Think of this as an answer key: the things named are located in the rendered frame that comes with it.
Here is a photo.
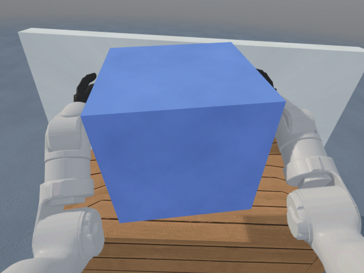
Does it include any robot right upper arm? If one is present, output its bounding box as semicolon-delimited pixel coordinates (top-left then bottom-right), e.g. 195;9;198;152
287;185;364;273

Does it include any robot left upper arm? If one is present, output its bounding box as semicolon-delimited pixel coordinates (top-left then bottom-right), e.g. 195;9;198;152
1;207;105;273

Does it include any robot left forearm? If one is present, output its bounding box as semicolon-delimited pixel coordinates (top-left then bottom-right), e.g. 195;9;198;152
32;102;94;256

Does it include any carton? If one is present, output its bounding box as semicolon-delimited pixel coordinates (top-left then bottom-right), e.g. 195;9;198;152
80;42;286;223

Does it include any robot right forearm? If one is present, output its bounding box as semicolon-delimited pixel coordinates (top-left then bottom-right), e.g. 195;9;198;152
275;96;362;231

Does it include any right robot hand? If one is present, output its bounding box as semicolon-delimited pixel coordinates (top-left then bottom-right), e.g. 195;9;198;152
257;69;277;91

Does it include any pedestal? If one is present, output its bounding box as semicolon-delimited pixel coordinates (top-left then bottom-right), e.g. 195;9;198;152
64;138;325;273

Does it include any left robot hand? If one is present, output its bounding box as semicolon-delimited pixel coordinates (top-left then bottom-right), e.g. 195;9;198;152
74;73;97;103

